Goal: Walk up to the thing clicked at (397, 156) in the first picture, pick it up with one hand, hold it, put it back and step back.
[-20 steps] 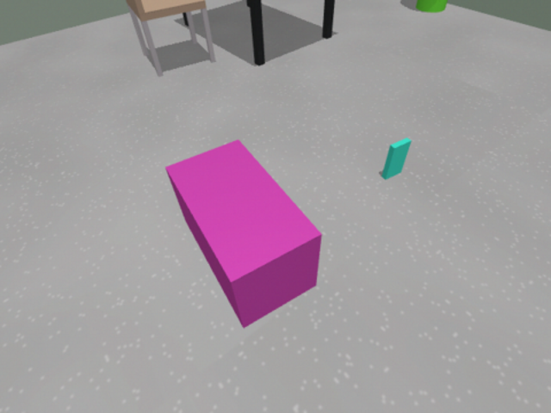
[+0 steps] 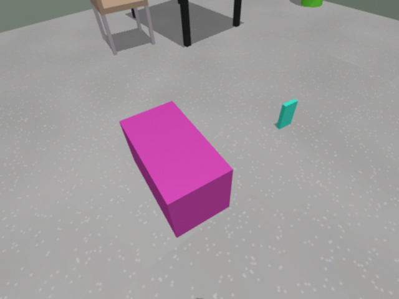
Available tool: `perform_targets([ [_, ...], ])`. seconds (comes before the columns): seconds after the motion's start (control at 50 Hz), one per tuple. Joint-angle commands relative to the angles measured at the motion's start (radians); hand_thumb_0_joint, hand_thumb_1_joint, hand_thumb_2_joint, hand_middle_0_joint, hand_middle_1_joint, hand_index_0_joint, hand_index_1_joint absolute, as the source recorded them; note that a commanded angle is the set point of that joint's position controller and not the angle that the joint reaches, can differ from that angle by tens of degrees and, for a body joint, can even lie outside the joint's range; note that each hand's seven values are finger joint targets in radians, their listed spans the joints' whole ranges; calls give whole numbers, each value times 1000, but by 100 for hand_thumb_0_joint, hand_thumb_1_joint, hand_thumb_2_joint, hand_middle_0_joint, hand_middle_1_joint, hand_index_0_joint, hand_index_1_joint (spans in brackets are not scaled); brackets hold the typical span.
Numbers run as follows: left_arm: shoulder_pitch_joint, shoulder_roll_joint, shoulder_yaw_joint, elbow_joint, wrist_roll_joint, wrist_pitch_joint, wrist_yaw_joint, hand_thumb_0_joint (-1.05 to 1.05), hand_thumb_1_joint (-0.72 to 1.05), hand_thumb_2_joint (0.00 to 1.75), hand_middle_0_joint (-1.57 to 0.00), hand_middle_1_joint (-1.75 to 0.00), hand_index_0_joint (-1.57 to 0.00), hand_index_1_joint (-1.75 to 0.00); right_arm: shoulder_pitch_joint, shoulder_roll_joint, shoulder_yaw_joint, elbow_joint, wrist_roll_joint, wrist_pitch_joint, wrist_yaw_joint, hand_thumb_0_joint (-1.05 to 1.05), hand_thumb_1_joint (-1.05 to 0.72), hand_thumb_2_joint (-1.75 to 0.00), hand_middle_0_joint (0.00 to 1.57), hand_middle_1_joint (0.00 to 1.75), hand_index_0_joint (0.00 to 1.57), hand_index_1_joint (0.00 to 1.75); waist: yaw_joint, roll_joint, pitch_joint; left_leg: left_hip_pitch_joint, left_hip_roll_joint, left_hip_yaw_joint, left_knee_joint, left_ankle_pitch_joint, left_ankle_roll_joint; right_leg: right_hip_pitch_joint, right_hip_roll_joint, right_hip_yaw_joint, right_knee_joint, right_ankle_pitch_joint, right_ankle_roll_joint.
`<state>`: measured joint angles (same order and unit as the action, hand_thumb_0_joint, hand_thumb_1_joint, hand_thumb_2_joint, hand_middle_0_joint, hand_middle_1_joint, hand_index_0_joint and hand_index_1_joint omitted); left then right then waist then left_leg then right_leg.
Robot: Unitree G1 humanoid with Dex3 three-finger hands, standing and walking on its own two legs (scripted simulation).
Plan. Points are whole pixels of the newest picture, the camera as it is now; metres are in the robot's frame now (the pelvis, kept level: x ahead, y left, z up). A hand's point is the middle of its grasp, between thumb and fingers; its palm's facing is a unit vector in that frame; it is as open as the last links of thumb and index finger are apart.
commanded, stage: stand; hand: left
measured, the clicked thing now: (286, 114) +1.39 -0.57 -0.68
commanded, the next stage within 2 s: walk up in 0.72 s
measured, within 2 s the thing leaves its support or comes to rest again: neither
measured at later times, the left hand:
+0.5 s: hand out of the picture +0.08 +0.25 -0.15, palm faces -0.03 -0.94 -0.35, open 7.4 cm
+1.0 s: hand (114, 297) +0.17 +0.23 -0.14, palm faces -0.21 -0.90 -0.39, open 7.4 cm
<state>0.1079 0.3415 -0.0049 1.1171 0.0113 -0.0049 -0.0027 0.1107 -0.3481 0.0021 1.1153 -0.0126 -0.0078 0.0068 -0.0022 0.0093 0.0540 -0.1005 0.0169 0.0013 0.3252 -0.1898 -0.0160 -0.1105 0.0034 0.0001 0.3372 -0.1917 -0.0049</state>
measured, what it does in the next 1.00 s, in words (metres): lifts its right foot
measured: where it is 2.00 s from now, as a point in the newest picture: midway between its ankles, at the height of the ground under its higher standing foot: (267, 252)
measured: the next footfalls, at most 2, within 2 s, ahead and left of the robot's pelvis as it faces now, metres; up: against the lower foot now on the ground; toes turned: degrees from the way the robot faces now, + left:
right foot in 1.04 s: +0.15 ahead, -0.25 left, +0.00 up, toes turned -18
left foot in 1.40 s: +0.37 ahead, -0.05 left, +0.00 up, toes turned -15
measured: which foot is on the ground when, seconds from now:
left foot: down 0.00-1.00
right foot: down 0.00-0.76, up 0.78-1.00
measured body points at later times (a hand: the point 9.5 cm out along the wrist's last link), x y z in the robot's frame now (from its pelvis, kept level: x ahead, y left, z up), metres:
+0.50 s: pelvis +0.00 +0.00 +0.00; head +0.01 -0.01 +0.45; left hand +0.08 +0.30 -0.13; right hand +0.08 -0.30 -0.14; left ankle -0.01 +0.13 -0.75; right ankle +0.00 -0.12 -0.75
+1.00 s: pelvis +0.05 -0.06 -0.02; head +0.05 -0.07 +0.43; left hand +0.18 +0.27 -0.11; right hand +0.05 -0.41 -0.13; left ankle -0.01 +0.13 -0.75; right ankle +0.11 -0.23 -0.73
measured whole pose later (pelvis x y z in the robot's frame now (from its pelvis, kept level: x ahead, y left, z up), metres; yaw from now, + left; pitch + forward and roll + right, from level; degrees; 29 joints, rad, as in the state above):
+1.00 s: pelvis +0.05 -0.06 -0.02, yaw -11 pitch -2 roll +2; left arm 0.22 0.46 0.10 0.97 0.04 0.03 -0.14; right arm 0.23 -0.46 -0.11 0.98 -0.06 -0.06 0.03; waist -0.01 0.01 0.04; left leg -0.01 0.13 0.18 0.44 -0.37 -0.04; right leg -0.43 -0.13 -0.02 0.70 -0.29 0.00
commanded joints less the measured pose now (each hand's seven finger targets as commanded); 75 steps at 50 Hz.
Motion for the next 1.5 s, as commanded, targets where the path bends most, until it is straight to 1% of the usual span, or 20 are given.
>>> perform_targets([
  [0.0,-37,212,43,-64,-4,-28,13,0,90,90,-20,-30,-20,-30,-40,-208,-38,-61,5,-23,-18,0,-90,-90,20,30,20,30,5,-21,-82,29,114,-86,-36,142,40,4,-127,95,-50,169,-24],
  [0.68,-32,215,40,-69,-2,-30,15,0,90,90,-20,-30,-20,-30,-35,-215,-42,-58,3,-22,-17,0,-90,-90,20,30,20,30,5,-10,-88,39,116,-82,-40,178,37,11,-130,93,-53,209,-23],
  [0.7,5,320,128,-179,33,-18,-35,0,90,90,-20,-30,-20,-30,29,-341,-129,-141,-21,-51,-9,0,-90,-90,20,30,20,30,-30,-49,-148,206,122,-54,67,-265,108,-195,-64,147,50,-203,-60],
  [0.72,-82,285,120,-194,37,-5,-57,0,90,90,-20,-30,-20,-30,114,-364,-151,-107,-30,-61,-9,0,-90,-90,20,30,20,30,-86,21,-78,350,195,-132,-9,-468,153,-501,-32,89,142,-362,-39],
  [0.74,-189,247,121,-249,43,1,-74,0,90,90,-20,-30,-20,-30,172,-408,-179,-111,-25,-67,-14,0,-90,-90,20,30,20,30,-147,195,-1,302,400,-336,-178,-576,234,-656,-19,30,437,-296,-26],
  [0.76,-187,261,125,-274,49,0,-80,0,90,90,-20,-30,-20,-30,135,-410,-181,-151,-21,-77,-13,0,-90,-90,20,30,20,30,-123,113,54,202,508,-381,-218,-502,283,-695,-101,84,559,-276,-13],
  [0.82,-27,263,133,-257,26,-2,-115,0,90,90,-20,-30,-20,-30,23,-360,-167,-211,-27,-93,-12,0,-90,-90,20,30,20,30,-11,78,21,108,422,-209,-211,-409,231,-570,-168,123,568,-186,-4],
  [0.94,32,253,147,-254,26,-3,-145,0,90,90,-20,-30,-20,-30,-26,-363,-174,-255,-42,-91,12,0,-90,-90,20,30,20,30,17,132,22,-136,269,109,-64,-358,155,-207,-100,-90,372,-63,1],
  [1.0,254,304,178,-194,31,-21,-118,0,90,90,-20,-30,-20,-30,-27,-315,-152,-262,-42,-71,13,0,-90,-90,20,30,20,30,133,-90,-59,-306,178,196,371,-247,126,106,-7,-132,277,-116,-32],
  [1.02,407,388,209,-173,32,-32,-94,0,90,90,-20,-30,-20,-30,-15,-234,-118,-288,-36,-69,16,0,-90,-90,20,30,20,30,210,-367,-77,-475,55,235,754,-300,87,203,-95,116,79,-394,-92],
  [1.04,377,488,216,-215,20,-40,-82,0,90,90,-20,-30,-20,-30,1,-208,-97,-346,-4,-75,24,0,-90,-90,20,30,20,30,155,-472,-50,-674,-45,106,896,-443,37,165,-343,711,-210,-583,-214],
  [1.06,289,485,208,-247,2,-40,-79,0,90,90,-20,-30,-20,-30,-39,-297,-120,-331,-13,-75,22,0,-90,-90,20,30,20,30,122,-224,13,-601,63,-24,907,-371,28,10,-418,802,-241,-729,-280],
  [1.14,116,374,167,-294,-4,-49,-56,0,90,90,-20,-30,-20,-30,139,-309,-128,-248,7,-72,36,0,-90,-90,20,30,20,30,1,-188,21,-415,133,-29,709,-207,45,-152,-242,381,-126,-439,-192],
  [1.28,126,355,155,-348,6,-71,-64,0,90,90,-20,-30,-20,-30,124,-285,-142,-303,-18,-84,56,0,-90,-90,20,30,20,30,7,-119,4,-275,84,45,379,-76,26,-225,-208,269,-89,-320,-190],
  [1.34,44,310,133,-376,11,-68,-63,0,90,90,-20,-30,-20,-30,305,-294,-164,-262,-25,-106,41,0,-90,-90,20,30,20,30,-112,-30,-30,83,41,76,264,-17,28,-462,-141,176,145,-328,-147],
  [1.36,88,247,113,-377,12,-65,-63,0,90,90,-20,-30,-20,-30,396,-345,-184,-238,-33,-116,27,0,-90,-90,20,30,20,30,-156,175,-70,256,88,-37,155,-217,55,-605,-44,103,430,-297,-115],
  [1.38,121,171,89,-378,10,-68,-57,0,90,90,-20,-30,-20,-30,454,-416,-195,-248,-45,-127,16,0,-90,-90,20,30,20,30,-160,343,-65,260,333,-487,-56,-560,102,-740,107,81,769,-333,-60],
  [1.4,166,255,100,-365,11,-65,-44,0,90,90,-20,-30,-20,-30,324,-439,-190,-297,-17,-129,16,0,-90,-90,20,30,20,30,-93,194,-42,131,462,-740,-219,-722,193,-716,60,141,870,-308,-56],
  [1.44,210,326,112,-316,4,-72,-47,0,90,90,-20,-30,-20,-30,170,-395,-170,-333,6,-132,20,0,-90,-90,20,30,20,30,-7,89,16,14,419,-547,-175,-564,219,-644,-48,161,855,-179,-40],
  [1.48,176,321,123,-293,0,-74,-57,0,90,90,-20,-30,-20,-30,201,-336,-150,-323,-4,-135,19,0,-90,-90,20,30,20,30,-30,114,5,19,314,-287,-119,-301,205,-583,-82,134,747,-129,-16],
])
